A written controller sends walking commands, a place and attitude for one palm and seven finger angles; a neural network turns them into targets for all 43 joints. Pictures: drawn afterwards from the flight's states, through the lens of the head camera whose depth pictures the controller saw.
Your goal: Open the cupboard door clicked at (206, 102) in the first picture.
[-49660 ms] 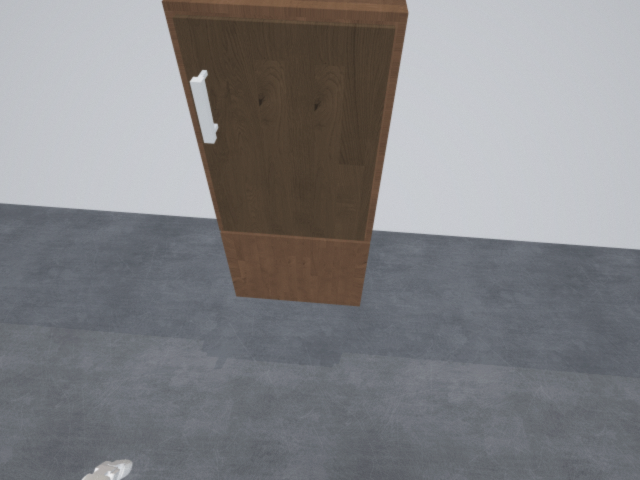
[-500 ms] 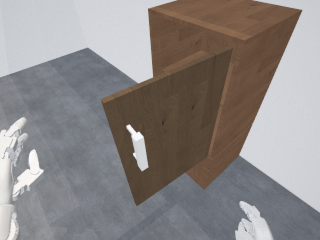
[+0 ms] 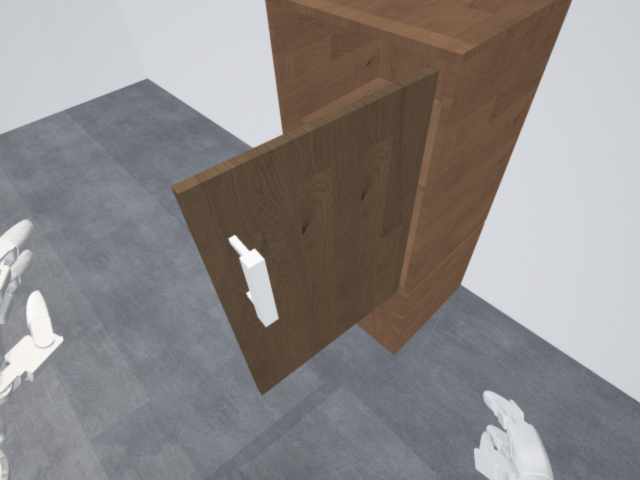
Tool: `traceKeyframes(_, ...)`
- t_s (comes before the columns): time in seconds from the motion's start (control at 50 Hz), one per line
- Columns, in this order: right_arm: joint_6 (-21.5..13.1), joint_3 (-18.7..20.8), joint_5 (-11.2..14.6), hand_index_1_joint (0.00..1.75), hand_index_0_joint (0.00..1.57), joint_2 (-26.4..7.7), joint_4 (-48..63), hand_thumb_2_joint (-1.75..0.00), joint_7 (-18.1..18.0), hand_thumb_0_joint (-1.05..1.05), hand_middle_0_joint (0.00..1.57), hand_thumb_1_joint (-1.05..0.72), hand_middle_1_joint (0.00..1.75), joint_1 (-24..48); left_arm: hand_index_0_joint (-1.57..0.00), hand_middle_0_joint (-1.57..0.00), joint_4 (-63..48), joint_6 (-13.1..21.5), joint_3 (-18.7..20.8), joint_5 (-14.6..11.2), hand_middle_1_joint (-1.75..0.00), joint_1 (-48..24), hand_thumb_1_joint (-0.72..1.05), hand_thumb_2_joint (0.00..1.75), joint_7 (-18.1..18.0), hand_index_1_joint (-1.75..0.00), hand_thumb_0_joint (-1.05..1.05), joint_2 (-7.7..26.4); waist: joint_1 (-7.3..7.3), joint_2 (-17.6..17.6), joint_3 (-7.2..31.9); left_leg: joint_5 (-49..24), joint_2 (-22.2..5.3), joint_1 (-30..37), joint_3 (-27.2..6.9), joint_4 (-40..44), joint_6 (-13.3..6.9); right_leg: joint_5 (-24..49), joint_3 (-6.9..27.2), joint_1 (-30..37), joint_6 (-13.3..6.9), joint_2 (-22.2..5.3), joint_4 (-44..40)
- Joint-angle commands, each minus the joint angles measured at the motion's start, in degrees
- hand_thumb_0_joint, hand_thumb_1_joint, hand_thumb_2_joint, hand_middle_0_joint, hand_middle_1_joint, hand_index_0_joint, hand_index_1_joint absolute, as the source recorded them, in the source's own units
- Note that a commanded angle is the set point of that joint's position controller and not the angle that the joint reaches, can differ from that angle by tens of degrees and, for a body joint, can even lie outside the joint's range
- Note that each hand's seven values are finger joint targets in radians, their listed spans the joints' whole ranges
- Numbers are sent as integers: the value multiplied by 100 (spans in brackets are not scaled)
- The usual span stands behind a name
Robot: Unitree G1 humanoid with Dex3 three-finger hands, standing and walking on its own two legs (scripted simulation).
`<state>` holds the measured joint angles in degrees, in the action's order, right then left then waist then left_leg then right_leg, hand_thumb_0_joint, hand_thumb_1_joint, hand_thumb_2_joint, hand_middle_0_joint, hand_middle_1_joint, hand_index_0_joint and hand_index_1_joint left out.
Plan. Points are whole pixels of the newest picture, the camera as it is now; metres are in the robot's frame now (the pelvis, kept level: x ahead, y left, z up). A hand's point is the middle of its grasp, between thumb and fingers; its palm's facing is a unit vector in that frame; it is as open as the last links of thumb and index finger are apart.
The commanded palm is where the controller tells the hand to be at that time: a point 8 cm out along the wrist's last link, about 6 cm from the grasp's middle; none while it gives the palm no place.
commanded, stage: step back with the hand held close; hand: left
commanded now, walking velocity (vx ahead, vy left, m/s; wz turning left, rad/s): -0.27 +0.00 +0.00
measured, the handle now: (252, 281) +0.36 +0.13 +0.04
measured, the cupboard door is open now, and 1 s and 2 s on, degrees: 85 85 85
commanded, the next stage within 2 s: stop stepping back and stand still in 0.82 s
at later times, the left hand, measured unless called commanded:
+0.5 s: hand out of the picture +0.11 +0.30 +0.15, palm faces +0.44 -0.74 -0.51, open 7.4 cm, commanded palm +0.04 +0.33 +0.17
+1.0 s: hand out of the picture +0.02 +0.28 +0.17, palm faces +0.43 -0.80 -0.41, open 7.4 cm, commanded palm -0.05 +0.32 +0.17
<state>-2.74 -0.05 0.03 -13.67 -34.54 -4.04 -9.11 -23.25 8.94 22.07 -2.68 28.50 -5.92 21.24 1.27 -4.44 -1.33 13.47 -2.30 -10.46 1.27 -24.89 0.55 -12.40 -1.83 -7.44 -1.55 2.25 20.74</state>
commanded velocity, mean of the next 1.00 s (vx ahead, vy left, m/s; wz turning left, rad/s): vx -0.27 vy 0.00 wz -0.03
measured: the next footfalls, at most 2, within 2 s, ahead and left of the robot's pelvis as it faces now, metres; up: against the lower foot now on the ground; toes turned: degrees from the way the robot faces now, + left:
right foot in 1.08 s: -0.25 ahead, -0.11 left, +0.00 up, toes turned +0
left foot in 1.26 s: -0.13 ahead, +0.09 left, +0.00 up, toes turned +0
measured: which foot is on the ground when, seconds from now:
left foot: down 0.00-1.00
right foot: down 0.00-0.72, up 0.74-1.00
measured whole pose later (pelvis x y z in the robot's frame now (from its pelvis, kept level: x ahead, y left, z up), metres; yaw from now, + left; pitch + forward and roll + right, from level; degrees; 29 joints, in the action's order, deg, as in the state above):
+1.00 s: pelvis -0.19 +0.02 -0.01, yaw +0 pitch +3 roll -4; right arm -9.9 -0.5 -1.1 -7.8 -36.0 -2.4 -9.6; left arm -33.9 12.2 25.1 -2.9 29.5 -9.8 23.7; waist 0.8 0.7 -1.0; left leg 0.5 -5.3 -26.2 3.2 -22.9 -1.2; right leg -30.1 -0.7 -14.2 0.5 2.8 46.9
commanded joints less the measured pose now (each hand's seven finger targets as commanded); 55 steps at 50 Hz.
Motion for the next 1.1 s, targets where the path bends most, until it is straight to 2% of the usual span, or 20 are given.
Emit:
traceKeyframes(0.0,-89,295,54,30,20,-604,1003,-90,-100,0,20,-90,30,527,-20,-20,-1117,247,723,-33,-30,209,90,90,-132,-30,0,1161,-56,505,1096,-1954,-109,436,72,-133,-196,2884,421,-80,195,-712,-23)
traceKeyframes(0.18,-13,310,65,30,20,-583,1223,-90,-194,0,20,-90,30,503,-20,-20,-1739,298,950,-18,-30,321,90,90,-306,-30,0,1406,-32,118,1085,-1850,-243,-99,-135,98,-217,2117,372,-97,217,-498,369)
traceKeyframes(0.36,-276,318,53,30,20,-749,1289,-90,-139,0,20,-90,30,351,-20,-20,-1621,572,956,200,-30,192,90,90,-366,-30,0,1146,-68,-446,308,2224,-723,-2836,-811,1164,-595,120,296,749,281,-116,1303)
traceKeyframes(0.46,-487,351,22,30,20,-758,1215,-90,-126,0,20,-90,30,250,-20,-20,-1613,700,1029,326,-30,-99,90,90,-361,-30,0,1134,-80,-378,286,2950,-820,-3458,-942,1019,-717,-179,415,911,288,-10,1715)
traceKeyframes(0.52,-575,396,-9,30,20,-714,1198,-90,-105,0,20,-90,30,217,-20,-20,-1922,792,1151,314,-30,-219,90,90,-354,-30,0,1316,-115,199,317,2780,-372,-2765,-576,182,-535,-960,993,-97,82,-264,834)
traceKeyframes(0.58,-578,347,-34,30,20,-472,873,-90,-38,0,20,-90,30,-8,-20,-20,-2013,810,1023,184,-30,-104,90,90,-438,-30,0,1354,-199,1450,503,1218,332,-505,-6,-2269,-74,-1578,2183,-2563,-535,-1481,-641)
traceKeyframes(0.6,-535,326,-53,30,20,-424,780,-90,-12,0,20,-90,30,10,-20,-20,-2004,776,943,176,-30,-212,90,90,-464,-30,0,1316,-211,1685,563,1091,329,-215,-21,-2728,-42,-1380,2111,-2798,-627,-1686,-744)
traceKeyframes(0.64,-497,296,-56,30,20,-401,698,-90,-23,0,20,-90,30,23,-20,-20,-1847,706,949,166,-30,-346,90,90,-500,-30,0,1324,-275,1587,505,995,227,-71,-90,-2102,-75,-771,1650,-2758,-447,-1507,-503)
traceKeyframes(0.66,-494,271,-31,30,20,-429,711,-90,-51,0,20,-90,30,50,-20,-20,-1936,687,880,144,-30,-463,90,90,-492,-30,0,1298,-310,1129,359,889,185,-30,-99,-1184,-95,-784,1318,-2725,-218,-1211,-171)
traceKeyframes(0.68,-532,272,-29,30,20,-555,754,-90,-102,0,20,-90,30,172,-20,-20,-2000,721,906,115,-30,-530,90,90,-486,-30,0,1311,-282,239,115,1267,-155,-581,-621,1,-253,-984,1001,-2475,33,-683,541)
traceKeyframes(0.7,-612,278,-26,30,20,-730,850,-90,-151,0,20,-90,30,295,-20,-20,-2188,818,955,141,-30,-577,90,90,-503,-30,0,1265,-204,-1237,90,1596,-1076,-1699,-1665,1057,-565,-946,498,-1645,264,-89,1986)
traceKeyframes(0.72,-720,317,-105,30,20,-642,819,-90,-191,0,20,-90,30,366,-20,-20,-2225,879,1152,253,-30,-767,90,90,-549,-30,0,1441,-186,-1887,212,1766,-1906,-2567,-2576,1671,-957,-1219,347,-955,334,219,3764)
traceKeyframes(0.76,-865,409,-123,30,20,-439,641,-90,-81,0,20,-90,30,170,-20,-20,-1928,959,1290,183,-30,-363,90,90,-526,-30,0,1429,-156,-796,811,1723,-2021,-2212,-2146,1568,-1086,-1503,725,-1008,260,183,5082)
traceKeyframes(0.8,-900,507,-79,30,20,-531,651,-90,19,0,20,-90,30,180,-20,-20,-2074,869,1209,72,-30,-102,90,90,-477,-30,0,1271,-115,-284,865,645,-1711,-1265,-1631,1036,-1071,-1484,606,-1576,281,113,4749)
traceKeyframes(0.86,-965,444,-55,30,20,-503,581,-90,78,0,20,-90,30,256,-20,-20,-2239,740,831,-11,-30,70,90,90,-466,-30,0,992,-128,-525,1024,-97,-1519,-393,-1252,1038,-889,-1601,282,-1697,315,63,3820)
traceKeyframes(0.94,-1019,328,-89,30,20,-511,561,-90,54,0,20,-90,30,198,-20,-20,-2285,642,682,-48,-30,-43,90,90,-463,-30,0,1036,-179,-1187,959,1322,-1169,-264,-955,1689,-527,-1940,-197,-970,203,225,2145)
traceKeyframes(1.0,-919,265,-64,30,20,-460,662,-90,47,0,20,-90,30,199,-20,-20,-2247,622,930,-86,-30,248,90,90,-453,-30,0,1298,-116,-1081,1070,1368,-563,-218,-269,1368,-64,-1424,-604,-129,3,329,29)
traceKeyframes(1.04,-750,217,-73,30,20,-337,728,-90,58,0,20,-90,30,178,-20,-20,-2403,679,1255,-135,-30,603,90,90,-394,-30,0,1647,-147,-192,1236,248,-38,160,280,-100,62,-521,120,-450,-313,-488,-798)
traceKeyframes(1.06,-642,172,-107,30,20,-311,720,-90,43,0,20,-90,30,240,-20,-20,-2447,735,1501,-147,-30,650,90,90,-395,-30,0,1951,-128,661,1169,-34,54,168,193,-1252,58,12,974,-1076,-564,-1260,-939)
traceKeyframes(1.08,-596,100,-119,30,20,-275,736,-90,26,0,20,-90,30,326,-20,-20,-2484,776,1690,-180,-30,591,90,90,-434,-30,0,2133,-63,1029,1132,201,60,-486,118,-1927,30,1214,1314,-953,-686,-1791,-727)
